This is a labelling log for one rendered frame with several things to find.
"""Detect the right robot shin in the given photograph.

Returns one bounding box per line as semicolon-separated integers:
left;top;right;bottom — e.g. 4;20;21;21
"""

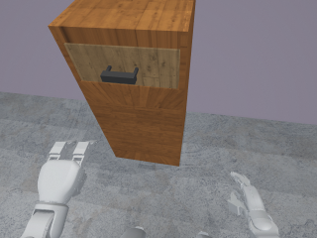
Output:
198;231;209;236

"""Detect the drawer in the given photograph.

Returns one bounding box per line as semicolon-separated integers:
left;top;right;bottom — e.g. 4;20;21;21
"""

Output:
64;43;180;89

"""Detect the robot left forearm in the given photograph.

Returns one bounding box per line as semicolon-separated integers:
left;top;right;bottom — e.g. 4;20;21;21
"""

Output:
20;201;69;238

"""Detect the robot right forearm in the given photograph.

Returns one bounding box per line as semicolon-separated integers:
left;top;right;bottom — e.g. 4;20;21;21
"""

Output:
247;209;280;238

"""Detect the robot left thigh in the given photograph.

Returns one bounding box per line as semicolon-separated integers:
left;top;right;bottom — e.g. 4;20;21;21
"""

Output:
120;228;150;238

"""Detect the robot left hand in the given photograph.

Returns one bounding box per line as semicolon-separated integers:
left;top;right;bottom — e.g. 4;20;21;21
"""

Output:
38;140;98;204

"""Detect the robot right hand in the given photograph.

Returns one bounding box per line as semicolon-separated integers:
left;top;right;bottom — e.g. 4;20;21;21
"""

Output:
227;172;265;218

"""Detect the cabinet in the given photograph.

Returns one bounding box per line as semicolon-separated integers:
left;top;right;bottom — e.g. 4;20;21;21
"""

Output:
48;0;196;167

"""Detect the handle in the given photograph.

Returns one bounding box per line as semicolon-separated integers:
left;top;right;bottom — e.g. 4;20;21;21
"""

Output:
100;65;139;85

